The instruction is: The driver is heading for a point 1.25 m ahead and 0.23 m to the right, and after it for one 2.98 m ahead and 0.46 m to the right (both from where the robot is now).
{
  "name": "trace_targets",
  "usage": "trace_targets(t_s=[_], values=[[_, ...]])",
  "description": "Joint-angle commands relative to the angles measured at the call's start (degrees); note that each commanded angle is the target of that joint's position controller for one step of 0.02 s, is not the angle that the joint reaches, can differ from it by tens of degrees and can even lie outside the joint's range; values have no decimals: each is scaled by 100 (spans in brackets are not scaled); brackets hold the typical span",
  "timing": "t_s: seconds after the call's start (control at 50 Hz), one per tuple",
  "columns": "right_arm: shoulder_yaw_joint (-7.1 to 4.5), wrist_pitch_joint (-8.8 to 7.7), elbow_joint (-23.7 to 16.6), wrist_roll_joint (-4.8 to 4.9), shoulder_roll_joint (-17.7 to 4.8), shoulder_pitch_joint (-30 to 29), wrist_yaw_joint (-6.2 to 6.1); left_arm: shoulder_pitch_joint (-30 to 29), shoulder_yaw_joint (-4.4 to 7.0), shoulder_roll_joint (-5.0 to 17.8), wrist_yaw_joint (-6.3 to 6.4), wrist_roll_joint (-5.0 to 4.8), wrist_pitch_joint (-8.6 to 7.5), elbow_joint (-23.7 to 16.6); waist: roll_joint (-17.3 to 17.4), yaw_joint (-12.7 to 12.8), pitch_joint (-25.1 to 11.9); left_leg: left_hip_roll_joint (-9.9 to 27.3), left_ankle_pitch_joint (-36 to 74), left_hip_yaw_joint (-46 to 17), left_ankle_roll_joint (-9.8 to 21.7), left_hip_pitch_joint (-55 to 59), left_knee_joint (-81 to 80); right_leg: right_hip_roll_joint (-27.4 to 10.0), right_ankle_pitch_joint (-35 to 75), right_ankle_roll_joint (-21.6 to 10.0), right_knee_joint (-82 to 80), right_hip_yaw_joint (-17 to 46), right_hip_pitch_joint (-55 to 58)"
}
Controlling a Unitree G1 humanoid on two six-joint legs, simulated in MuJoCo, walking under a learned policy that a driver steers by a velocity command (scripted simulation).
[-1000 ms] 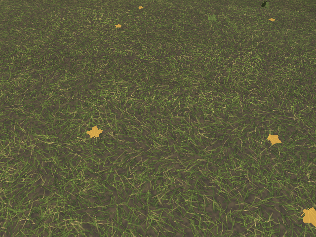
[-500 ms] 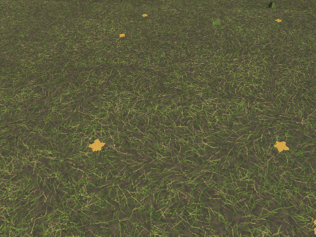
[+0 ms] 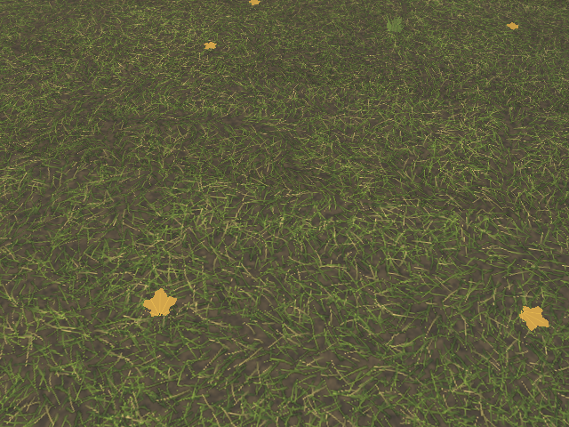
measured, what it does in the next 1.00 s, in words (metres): walks ahead: right foot, then left foot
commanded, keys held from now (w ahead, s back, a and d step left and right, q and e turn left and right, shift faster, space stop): w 0.92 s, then w+e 0.08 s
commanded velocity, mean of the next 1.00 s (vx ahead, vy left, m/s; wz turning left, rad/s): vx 0.50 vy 0.00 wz -0.01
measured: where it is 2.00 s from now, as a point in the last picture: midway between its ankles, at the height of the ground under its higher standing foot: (352, 196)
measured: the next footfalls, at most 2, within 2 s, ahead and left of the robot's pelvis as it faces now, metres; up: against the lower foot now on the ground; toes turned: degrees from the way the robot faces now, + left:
right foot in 0.44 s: +0.44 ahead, -0.15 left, +0.00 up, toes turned -2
left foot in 0.98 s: +0.76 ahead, +0.09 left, +0.00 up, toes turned +2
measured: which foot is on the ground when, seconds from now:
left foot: down 0.00-0.44, up 0.46-0.96, down 0.98-1.00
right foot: up 0.00-0.42, down 0.44-1.00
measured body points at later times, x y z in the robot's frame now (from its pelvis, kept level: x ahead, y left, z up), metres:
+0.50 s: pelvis +0.30 -0.05 +0.00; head +0.33 -0.07 +0.45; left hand +0.48 +0.20 -0.10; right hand +0.28 -0.33 -0.15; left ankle +0.12 +0.09 -0.66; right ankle +0.40 -0.15 -0.73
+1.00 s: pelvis +0.60 -0.01 -0.01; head +0.62 -0.01 +0.44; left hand +0.53 +0.22 -0.15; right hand +0.80 -0.23 -0.11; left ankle +0.72 +0.09 -0.73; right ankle +0.40 -0.15 -0.72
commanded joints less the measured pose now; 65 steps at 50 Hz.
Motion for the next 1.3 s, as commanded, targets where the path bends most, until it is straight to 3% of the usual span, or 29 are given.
trace_targets(t_s=[0.02, 0.06, 0.12, 0.22, 0.32, 0.38, 0.42, 0.44, 0.46, 0.48, 0.5, 0.52, 0.54, 0.6, 0.62, 0.68, 0.82, 0.94, 0.98, 1.0, 1.02, 1.04, 1.06, 1.08, 1.12, 1.14, 1.18, 1.26, 1.3], values=[[-96, -111, -29, -102, -481, 421, 28, -178, 208, 662, 68, 5, -151, -489, 420, -183, -415, 1563, -218, -2105, 908, 1587, -2025, -683, 730, -112, 470, 198, -1993], [-85, -137, 62, -99, -440, 418, 53, 18, 188, 389, 80, 48, 3, -467, 536, 7, -345, 1393, 12, -1677, 953, 1031, -2291, -789, 833, -48, 137, 156, -1612], [-127, -157, 231, -96, -691, 734, -55, -542, 224, 455, 105, 113, 90, -740, 433, -16, -40, 1371, 263, -1340, 1073, 857, -2568, -884, 1394, 153, -608, 66, -2133], [-147, -86, 387, -37, -874, 1294, -223, -1692, 170, 334, 14, 145, -10, -1120, 321, -369, 85, 1146, 677, -792, 835, 1197, -2584, -645, 2995, 273, -2615, -199, -2238], [-179, 39, 652, 41, -951, 1910, -254, -2509, 106, 361, -148, 70, -56, -1453, 300, -618, 209, 1479, 774, -786, 772, 2182, -2228, -440, 2863, 168, -3488, -236, -2358], [-235, 152, 672, 43, -1058, 1878, -277, -2371, 163, 576, -232, 57, -96, -1537, 445, -391, 32, 1721, 1642, -862, 622, 2741, -1709, -293, 2148, -58, -3714, -288, -2024], [-208, 226, 601, 12, -1009, 1679, -278, -1119, 370, 944, -207, 65, -107, -1194, 486, 284, -748, 1360, 3326, -542, 401, 2573, -216, 65, 2027, -334, -3871, -602, -264], [-105, 227, 466, -75, -807, 1739, -283, -17, 505, 1349, -155, 128, -96, -939, 97, 649, -1626, 1033, 2387, -292, 211, 1550, 1422, -665, 2155, -675, -3624, 190, 1529], [119, 98, 427, -85, -32, 2489, -205, 519, 632, 1857, -160, 160, -49, -762, -1412, 332, -2432, -55, -761, -179, -222, -891, 3623, -2026, 970, -1640, -4137, 2958, 3688], [36, -52, 507, 18, -464, 2233, -183, 498, 458, 1281, -176, 135, -49, -802, -1156, 497, -2526, -49, -2444, -1060, -131, -1598, 4354, -2099, 468, -1600, -4832, 3888, 3767], [-85, -143, 331, 190, -892, 1667, -160, -16, 365, 1021, -164, 127, -66, -885, -873, 420, -1628, 276, -2082, -1047, -18, -2054, 4589, -1918, 591, -1294, -4902, 3000, 3047], [-85, -175, 263, 202, -885, 1358, -190, -525, 313, 870, -157, 145, -72, -1008, -459, 242, -1117, 611, -1524, -869, 3, -1929, 4366, -1701, 1177, -1142, -5018, 2232, 2172], [-115, -155, 250, 107, -832, 1184, -226, -840, 267, 700, -175, 178, -79, -1049, -214, 88, -729, 804, -1150, -784, -28, -1723, 3996, -1483, 1716, -1065, -5200, 1689, 1423], [-125, 66, 330, 37, -501, 1448, -251, -938, 222, 536, -214, 220, -139, -974, -366, -261, -544, 1038, -706, -760, -128, -1028, 3436, -1157, 2327, -1044, -5637, 935, 539], [215, -16, 443, -881, 303, 1717, 0, -394, 129, 128, -116, 740, -248, -854, -276, -184, -324, 912, -360, -910, -57, -1266, 3574, -1125, 1733, -1270, -5786, 881, 448], [101, -29, 221, -612, -261, 923, 147, -274, 156, 302, -202, 721, -296, -828, -186, -60, -124, 965, 543, -800, -111, -2154, 2534, -1147, 1674, -1370, -5941, 608, 656], [239, 187, -210, -510, -169, -106, 153, 481, 100, 383, -473, 673, -198, -467, -292, 76, -30, 633, 1704, -350, -145, -1483, 721, -1109, 2981, -1350, -5767, -13, 575], [147, 196, -486, -376, -358, -645, 37, 541, 207, 594, -373, 603, -103, -300, -284, -14, -9, 384, 840, -268, 201, -1077, -203, -1452, 3829, -950, -5364, 46, 1894], [-27, 72, -319, -202, -730, 56, -16, 571, 257, 661, -380, 630, -77, -283, -185, -413, -603, 116, 1134, -11, 520, 916, -92, -940, 5039, -544, -4326, -201, 1329], [-61, 21, -53, -203, -972, 1103, -7, 1233, 127, 145, -353, 704, -138, -288, 493, -426, -1976, 864, 2366, -653, 1301, 3499, 606, -294, 3881, -148, -2768, -465, 126], [-77, 40, 289, -215, -1075, 2645, -29, 1663, -87, -345, -482, 763, -227, -424, 1621, -874, -3195, 2482, 1311, -3451, 2436, 5913, -574, 626, 94, 207, -1012, -380, -1937], [-92, 12, 678, -434, -849, 3396, -93, 604, 117, 163, -557, 557, -160, -485, 818, -1326, -2284, 2400, -484, -4069, 1730, 5232, -1321, 428, -919, -28, 310, 294, -2828], [-137, -82, 584, -393, -898, 2652, -160, 22, 191, 242, -478, 463, -173, -571, 647, -1073, -867, 2248, -1556, -3301, 1182, 3613, -1587, 19, -361, -256, 739, 466, -3162], [-67, -81, 467, -347, -584, 1970, -232, -68, 214, 319, -331, 527, -194, -571, 583, -779, -402, 2132, -1325, -2683, 1095, 2459, -1798, -317, 52, -346, 611, 408, -2887], [135, -56, 369, -340, 79, 1442, -307, -83, 38, -256, -251, 678, -160, -558, 296, -342, -494, 1989, 26, -1845, 1060, 1597, -2092, -674, 724, -394, 271, 469, -2158], [175, -64, 335, -376, 219, 1382, -319, -41, 21, -418, -269, 664, -119, -531, 244, -211, -504, 1898, 339, -1530, 1043, 1470, -2255, -706, 848, -374, 166, 437, -2036], [118, -148, 328, -425, 147, 1388, -304, -14, 48, -337, -383, 549, -74, -460, 292, -158, -371, 1782, 690, -857, 1026, 1414, -2447, -713, 1111, -289, -129, 383, -2235], [107, -254, 575, -675, 50, 1902, -196, -690, 26, -214, -508, 514, 1, -681, 236, -243, -247, 1830, 2146, 29, 1141, 1627, -2462, -773, 2285, -111, -1027, 301, -2897], [119, -279, 650, -667, -12, 2060, -127, -945, 2, -213, -508, 512, 52, -767, 263, -236, -257, 1790, 2831, 379, 1134, 1717, -2379, -721, 2752, -52, -1472, 147, -2902]])
Velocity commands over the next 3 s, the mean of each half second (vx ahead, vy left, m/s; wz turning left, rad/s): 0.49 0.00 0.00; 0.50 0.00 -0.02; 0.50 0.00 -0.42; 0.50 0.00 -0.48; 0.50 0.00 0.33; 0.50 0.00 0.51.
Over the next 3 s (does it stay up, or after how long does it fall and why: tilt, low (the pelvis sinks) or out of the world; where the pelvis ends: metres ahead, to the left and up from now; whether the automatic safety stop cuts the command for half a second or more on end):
stays up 1.69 -0.28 -0.19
